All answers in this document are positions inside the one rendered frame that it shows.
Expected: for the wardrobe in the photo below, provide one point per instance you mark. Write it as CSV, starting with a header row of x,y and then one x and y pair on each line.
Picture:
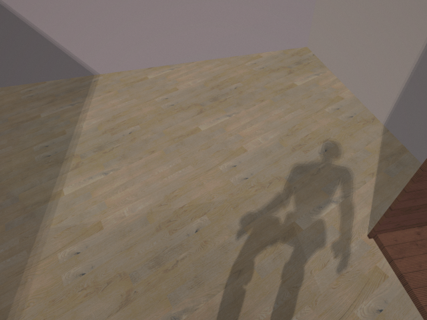
x,y
401,235

